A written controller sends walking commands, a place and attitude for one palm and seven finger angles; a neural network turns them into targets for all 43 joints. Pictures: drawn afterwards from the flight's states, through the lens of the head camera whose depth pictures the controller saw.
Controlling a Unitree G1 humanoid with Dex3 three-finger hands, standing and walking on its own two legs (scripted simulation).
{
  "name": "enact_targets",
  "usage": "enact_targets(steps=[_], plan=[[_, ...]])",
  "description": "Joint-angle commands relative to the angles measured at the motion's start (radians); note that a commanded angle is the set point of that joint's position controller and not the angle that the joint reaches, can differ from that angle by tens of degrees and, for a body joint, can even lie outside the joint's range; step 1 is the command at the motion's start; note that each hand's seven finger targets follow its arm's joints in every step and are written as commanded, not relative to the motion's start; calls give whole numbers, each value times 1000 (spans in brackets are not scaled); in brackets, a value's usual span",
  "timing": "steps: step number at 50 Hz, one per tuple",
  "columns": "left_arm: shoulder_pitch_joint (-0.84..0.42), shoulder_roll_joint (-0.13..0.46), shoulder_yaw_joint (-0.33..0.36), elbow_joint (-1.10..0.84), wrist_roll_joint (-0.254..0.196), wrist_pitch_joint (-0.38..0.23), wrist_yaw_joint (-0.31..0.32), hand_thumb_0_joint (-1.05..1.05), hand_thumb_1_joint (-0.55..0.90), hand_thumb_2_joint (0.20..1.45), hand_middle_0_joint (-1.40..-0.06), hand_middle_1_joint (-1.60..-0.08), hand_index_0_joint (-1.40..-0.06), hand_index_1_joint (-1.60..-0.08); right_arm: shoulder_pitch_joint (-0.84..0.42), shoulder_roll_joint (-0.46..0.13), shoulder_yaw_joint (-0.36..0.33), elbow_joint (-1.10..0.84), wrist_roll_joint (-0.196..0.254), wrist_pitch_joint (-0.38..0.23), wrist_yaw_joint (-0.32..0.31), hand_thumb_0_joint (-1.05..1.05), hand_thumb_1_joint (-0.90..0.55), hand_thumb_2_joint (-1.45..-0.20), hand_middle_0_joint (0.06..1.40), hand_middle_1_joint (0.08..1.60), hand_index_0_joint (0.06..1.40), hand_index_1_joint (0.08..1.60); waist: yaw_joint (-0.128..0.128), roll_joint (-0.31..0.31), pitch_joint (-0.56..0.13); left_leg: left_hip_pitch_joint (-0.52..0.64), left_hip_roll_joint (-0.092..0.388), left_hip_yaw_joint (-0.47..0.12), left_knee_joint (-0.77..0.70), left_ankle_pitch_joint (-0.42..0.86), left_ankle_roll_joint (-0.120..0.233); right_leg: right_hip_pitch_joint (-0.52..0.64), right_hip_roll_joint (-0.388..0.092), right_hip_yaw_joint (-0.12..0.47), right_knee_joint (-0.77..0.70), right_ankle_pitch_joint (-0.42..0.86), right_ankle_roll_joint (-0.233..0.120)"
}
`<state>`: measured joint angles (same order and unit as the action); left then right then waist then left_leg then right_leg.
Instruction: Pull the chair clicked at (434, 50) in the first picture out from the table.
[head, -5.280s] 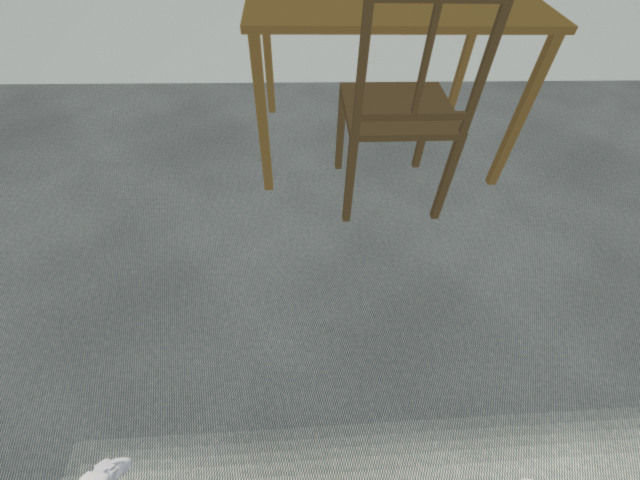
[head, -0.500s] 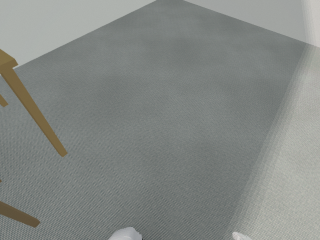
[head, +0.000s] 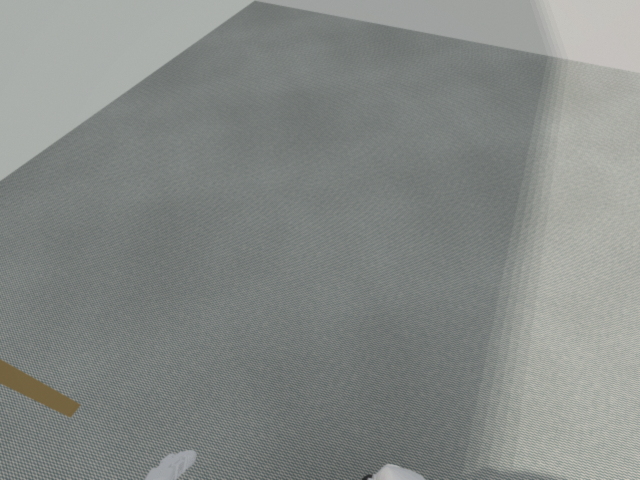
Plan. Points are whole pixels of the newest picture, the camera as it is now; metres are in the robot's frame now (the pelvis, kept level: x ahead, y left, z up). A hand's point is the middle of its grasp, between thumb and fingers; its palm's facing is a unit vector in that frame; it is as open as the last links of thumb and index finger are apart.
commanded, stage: turn to face it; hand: left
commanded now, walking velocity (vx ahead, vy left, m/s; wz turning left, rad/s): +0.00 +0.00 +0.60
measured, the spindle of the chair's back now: out of the picture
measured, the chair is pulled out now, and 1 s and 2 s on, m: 0.00 0.00 0.00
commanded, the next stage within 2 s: none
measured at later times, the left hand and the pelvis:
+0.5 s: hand out of the picture +0.04 +0.26 -0.17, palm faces +0.33 -0.92 -0.21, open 7.4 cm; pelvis +0.02 +0.04 +0.01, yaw +17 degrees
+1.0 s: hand out of the picture +0.00 +0.19 -0.13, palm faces +0.56 -0.78 -0.29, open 7.4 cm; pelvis +0.04 -0.03 +0.02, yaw +36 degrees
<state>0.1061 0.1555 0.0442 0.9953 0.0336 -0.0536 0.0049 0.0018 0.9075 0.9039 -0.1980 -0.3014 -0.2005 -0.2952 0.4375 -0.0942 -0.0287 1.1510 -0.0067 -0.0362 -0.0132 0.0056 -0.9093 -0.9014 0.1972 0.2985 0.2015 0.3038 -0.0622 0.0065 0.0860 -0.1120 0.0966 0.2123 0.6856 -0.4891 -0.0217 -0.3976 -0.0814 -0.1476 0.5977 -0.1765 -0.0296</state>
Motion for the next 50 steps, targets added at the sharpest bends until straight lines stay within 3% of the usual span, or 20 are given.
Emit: enact_targets(steps=[1,6,10,13,15,16,17,18,19,20,22,25,33,38,39,40,41,42,46,50], plan=[[240,202,46,15,-17,3,30,0,900,900,-200,-300,-200,-300,-24,-84,-25,-98,11,19,-10,0,-900,-900,200,300,200,300,120,-167,-233,-375,-3,-180,550,-113,-8,429,-406,288,-208,701,-176],[45,138,33,-52,-8,24,41,0,900,900,-200,-300,-200,-300,-26,-75,-39,-107,-4,72,14,0,-900,-900,200,300,200,300,26,-138,-113,-310,30,-164,463,49,-33,105,-309,59,-318,183,-70],[29,154,49,-77,-2,42,40,0,900,900,-200,-300,-200,-300,-73,-89,-47,-150,-14,84,27,0,-900,-900,200,300,200,300,35,-173,-92,-311,23,-116,296,73,-38,104,-304,-2,-319,-23,-64],[39,185,61,-87,1,52,38,0,900,900,-200,-300,-200,-300,-134,-111,-50,-198,-11,73,33,0,-900,-900,200,300,200,300,55,-183,-93,-304,16,-100,148,55,-33,152,-326,-9,-248,0,-68],[48,195,66,-91,-5,60,34,0,900,900,-200,-300,-200,-300,-128,-140,-57,-216,-14,67,32,0,-900,-900,200,300,200,300,42,-130,-112,-221,-8,-75,-12,150,-29,144,-312,-39,-142,2,-41],[51,184,64,-97,-12,69,30,0,900,900,-200,-300,-200,-300,-94,-166,-64,-215,-15,61,33,0,-900,-900,200,300,200,300,24,-29,-124,-129,-14,-97,-142,244,-24,94,-280,-64,-31,-39,-6],[55,148,59,-121,-22,80,23,0,900,900,-200,-300,-200,-300,-61,-248,-81,-217,-21,55,31,0,-900,-900,200,300,200,300,2,220,-105,-88,110,-328,-297,341,36,-45,-170,-102,165,-206,60],[-5,96,46,-178,-23,86,15,0,900,900,-200,-300,-200,-300,-35,-349,-103,-234,-28,50,21,0,-900,-900,200,300,200,300,-33,434,-61,-95,329,-647,-430,533,167,-235,-44,-64,412,-495,125],[-54,128,47,-198,-14,89,11,0,900,900,-200,-300,-200,-300,-41,-373,-103,-231,-29,50,15,0,-900,-900,200,300,200,300,-33,273,-80,-126,365,-653,-437,468,229,-223,-51,65,550,-436,104],[-63,122,53,-187,-7,92,9,0,900,900,-200,-300,-200,-300,-94,-347,-98,-239,-25,45,6,0,-900,-900,200,300,200,300,-8,250,-71,-150,284,-593,-439,412,205,-243,-61,109,589,-349,99],[-11,142,61,-161,-8,85,0,0,900,900,-200,-300,-200,-300,-214,-308,-80,-283,-21,38,0,0,-900,-900,200,300,200,300,41,199,-90,-121,201,-481,-387,436,156,-247,-55,126,620,-223,111],[53,151,58,-137,-15,85,1,0,900,900,-200,-300,-200,-300,-227,-303,-76,-297,-15,32,-3,0,-900,-900,200,300,200,300,50,130,-163,-30,141,-404,-352,562,155,-195,-30,129,562,-172,126],[6,150,46,-181,-27,81,17,0,900,900,-200,-300,-200,-300,-177,-333,-91,-288,-19,52,4,0,-900,-900,200,300,200,300,7,133,-176,46,153,-529,-320,648,207,-121,14,142,300,-278,131],[127,162,45,-164,-36,67,23,0,900,900,-200,-300,-200,-300,-268,-336,-98,-315,-14,68,13,0,-900,-900,200,300,200,300,63,140,-188,-116,81,-552,-249,633,157,159,64,110,-46,-147,108],[171,182,50,-155,-34,61,26,0,900,900,-200,-300,-200,-300,-286,-324,-96,-322,-7,69,15,0,-900,-900,200,300,200,300,90,95,-193,-207,38,-532,-202,529,115,280,42,114,-190,-43,103],[202,253,64,-156,-19,51,33,0,900,900,-200,-300,-200,-300,-276,-263,-89,-334,3,71,22,0,-900,-900,200,300,200,300,106,-105,-193,-391,-64,-433,-52,272,41,423,-142,281,-332,-81,49],[184,348,77,-170,-5,49,37,0,900,900,-200,-300,-200,-300,-287,-217,-81,-364,1,72,24,0,-900,-900,200,300,200,300,110,-353,-149,-538,-196,-260,212,-80,-32,390,-406,541,-373,21,-74],[151,326,68,-187,-13,55,40,0,900,900,-200,-300,-200,-300,-305,-273,-93,-357,-10,77,24,0,-900,-900,200,300,200,300,99,-224,-126,-492,-133,-308,398,-92,-17,249,-432,479,-356,52,-123],[6,209,35,-218,-16,46,33,0,900,900,-200,-300,-200,-300,-239,-250,-93,-285,-15,100,47,0,-900,-900,200,300,200,300,15,-172,-37,-484,-76,-256,579,130,-48,172,-232,185,-299,118,-56],[107,223,39,-190,-13,43,34,0,900,900,-200,-300,-200,-300,-300,-235,-82,-294,-12,103,49,0,-900,-900,200,300,200,300,68,-176,-65,-484,-61,-207,474,125,-71,291,-246,118,-272,205,-71]])
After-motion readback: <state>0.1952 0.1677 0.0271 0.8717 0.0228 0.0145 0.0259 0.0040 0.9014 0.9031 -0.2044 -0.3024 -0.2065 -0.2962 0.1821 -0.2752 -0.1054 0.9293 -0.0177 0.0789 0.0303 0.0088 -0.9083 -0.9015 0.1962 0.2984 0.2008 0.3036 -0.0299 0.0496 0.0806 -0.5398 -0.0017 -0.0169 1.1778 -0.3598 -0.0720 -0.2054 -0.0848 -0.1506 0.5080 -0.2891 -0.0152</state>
